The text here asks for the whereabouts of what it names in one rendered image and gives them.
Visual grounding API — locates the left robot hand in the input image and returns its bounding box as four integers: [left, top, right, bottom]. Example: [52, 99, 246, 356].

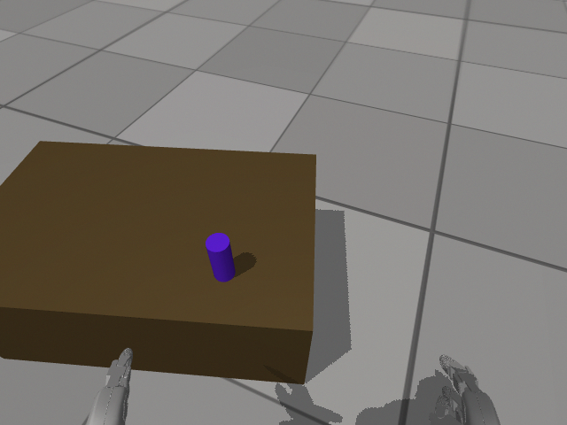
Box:
[86, 348, 133, 425]

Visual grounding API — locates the right robot hand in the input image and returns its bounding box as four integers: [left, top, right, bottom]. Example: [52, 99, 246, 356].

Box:
[429, 355, 501, 425]

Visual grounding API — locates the can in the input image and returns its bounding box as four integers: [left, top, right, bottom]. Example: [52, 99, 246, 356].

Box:
[206, 233, 236, 282]

